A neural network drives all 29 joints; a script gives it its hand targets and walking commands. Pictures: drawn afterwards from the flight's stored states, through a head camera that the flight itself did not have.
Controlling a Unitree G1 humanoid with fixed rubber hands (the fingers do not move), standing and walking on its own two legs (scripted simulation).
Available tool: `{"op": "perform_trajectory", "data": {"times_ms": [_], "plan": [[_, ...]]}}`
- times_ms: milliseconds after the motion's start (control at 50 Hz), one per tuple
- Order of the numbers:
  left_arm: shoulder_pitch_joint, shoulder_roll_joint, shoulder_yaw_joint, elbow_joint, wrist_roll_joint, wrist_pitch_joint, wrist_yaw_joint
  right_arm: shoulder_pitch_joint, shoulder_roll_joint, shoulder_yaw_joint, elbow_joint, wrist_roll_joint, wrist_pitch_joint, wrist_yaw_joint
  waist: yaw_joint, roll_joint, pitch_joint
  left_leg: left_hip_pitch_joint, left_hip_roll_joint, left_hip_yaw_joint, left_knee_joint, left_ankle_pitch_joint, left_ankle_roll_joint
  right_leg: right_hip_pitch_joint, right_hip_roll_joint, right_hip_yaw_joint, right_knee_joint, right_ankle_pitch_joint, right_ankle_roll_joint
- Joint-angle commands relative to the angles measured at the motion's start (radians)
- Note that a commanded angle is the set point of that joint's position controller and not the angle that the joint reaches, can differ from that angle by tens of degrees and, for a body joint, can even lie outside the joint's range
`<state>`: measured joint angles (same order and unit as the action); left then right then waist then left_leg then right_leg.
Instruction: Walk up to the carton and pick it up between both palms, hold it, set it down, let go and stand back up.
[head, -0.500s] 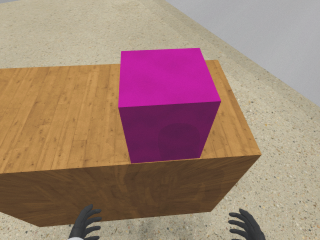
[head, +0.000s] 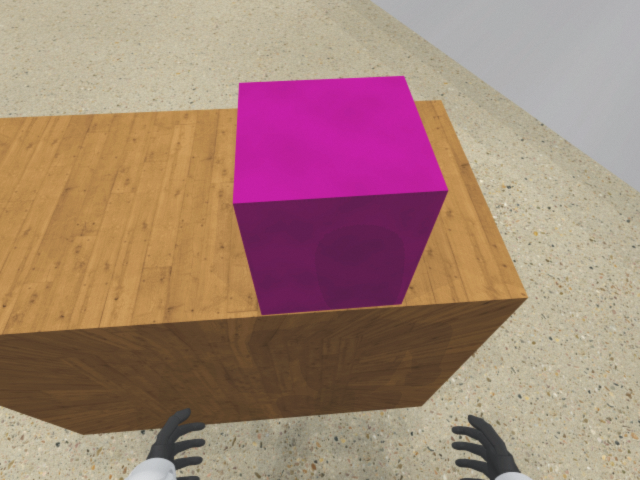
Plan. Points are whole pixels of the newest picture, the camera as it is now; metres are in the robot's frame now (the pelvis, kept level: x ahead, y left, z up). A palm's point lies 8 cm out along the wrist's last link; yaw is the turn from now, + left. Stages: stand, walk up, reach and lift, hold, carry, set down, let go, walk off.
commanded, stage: set down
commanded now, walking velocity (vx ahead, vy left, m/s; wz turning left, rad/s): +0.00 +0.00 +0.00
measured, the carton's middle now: (327, 203) +0.46 +0.01 +0.06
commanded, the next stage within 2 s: let go in 0.64 s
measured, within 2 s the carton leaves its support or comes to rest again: neither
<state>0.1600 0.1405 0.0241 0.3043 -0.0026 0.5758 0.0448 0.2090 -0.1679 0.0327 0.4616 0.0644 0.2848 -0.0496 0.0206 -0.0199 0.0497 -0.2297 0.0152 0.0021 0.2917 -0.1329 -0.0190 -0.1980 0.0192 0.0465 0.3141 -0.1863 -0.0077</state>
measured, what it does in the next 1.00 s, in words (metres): stands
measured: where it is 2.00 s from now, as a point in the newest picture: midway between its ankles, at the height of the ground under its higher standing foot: outside the picture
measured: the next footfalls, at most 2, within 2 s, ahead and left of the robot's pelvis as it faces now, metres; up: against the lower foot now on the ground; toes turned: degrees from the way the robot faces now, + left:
none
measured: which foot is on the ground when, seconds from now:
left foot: down 0.00-1.00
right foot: down 0.00-1.00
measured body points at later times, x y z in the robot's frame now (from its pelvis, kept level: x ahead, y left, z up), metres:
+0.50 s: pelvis -0.03 +0.00 -0.01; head +0.05 +0.01 +0.43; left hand +0.13 +0.23 -0.15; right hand +0.12 -0.21 -0.15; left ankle +0.01 +0.13 -0.75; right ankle -0.02 -0.11 -0.75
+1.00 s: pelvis -0.02 -0.01 +0.00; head +0.02 +0.02 +0.45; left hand +0.14 +0.23 -0.10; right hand +0.16 -0.23 -0.11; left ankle +0.01 +0.13 -0.75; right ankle -0.02 -0.11 -0.75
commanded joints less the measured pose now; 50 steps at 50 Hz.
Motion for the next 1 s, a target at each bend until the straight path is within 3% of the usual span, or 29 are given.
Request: {"op": "perform_trajectory", "data": {"times_ms": [0, 320, 600, 680, 760, 880, 980], "plan": [[-0.079, 0.088, 0.034, -0.095, 0.010, -0.018, -0.001, -0.036, -0.092, -0.039, -0.066, -0.014, -0.030, -0.011, 0.000, 0.010, -0.224, 0.119, -0.035, 0.021, 0.022, 0.244, -0.026, 0.037, 0.013, -0.011, -0.007, 0.294, 0.014], [-0.258, 0.121, 0.050, 0.151, 0.027, -0.011, -0.001, -0.211, -0.045, -0.081, 0.195, -0.062, -0.047, -0.030, 0.001, 0.014, -0.256, 0.028, -0.018, 0.015, 0.093, 0.127, -0.004, -0.030, -0.003, -0.032, 0.051, 0.138, 0.000], [-0.382, 0.153, 0.035, 0.287, 0.027, 0.046, 0.010, -0.369, -0.039, -0.118, 0.415, -0.056, -0.016, -0.035, 0.000, 0.028, -0.304, -0.068, -0.010, 0.001, 0.174, 0.061, 0.004, -0.092, -0.013, -0.048, 0.133, 0.057, -0.019], [-0.349, 0.153, 0.023, 0.244, 0.020, 0.055, 0.017, -0.350, -0.060, -0.120, 0.425, -0.047, -0.016, -0.031, 0.007, 0.039, -0.364, -0.014, -0.013, -0.006, 0.173, 0.129, -0.003, -0.052, 0.000, -0.051, 0.139, 0.100, -0.036], [-0.259, 0.163, 0.003, 0.112, 0.007, 0.040, 0.026, -0.301, -0.103, -0.141, 0.362, -0.070, -0.049, -0.009, 0.005, 0.042, -0.392, 0.095, -0.020, -0.014, 0.126, 0.178, -0.012, -0.010, 0.014, -0.050, 0.095, 0.122, -0.048], [-0.161, 0.205, -0.040, -0.126, -0.040, 0.048, 0.041, -0.246, -0.133, -0.134, 0.176, -0.068, -0.040, 0.044, -0.003, 0.011, -0.341, 0.158, -0.039, -0.007, 0.045, 0.181, -0.005, 0.030, 0.001, -0.036, 0.007, 0.150, -0.021], [-0.096, 0.204, -0.036, -0.132, -0.020, -0.017, 0.018, -0.176, -0.119, -0.083, 0.120, -0.041, -0.080, 0.079, -0.011, 0.006, -0.211, 0.120, -0.060, 0.000, 0.004, 0.145, -0.002, 0.073, -0.013, -0.009, -0.027, 0.191, 0.004]]}}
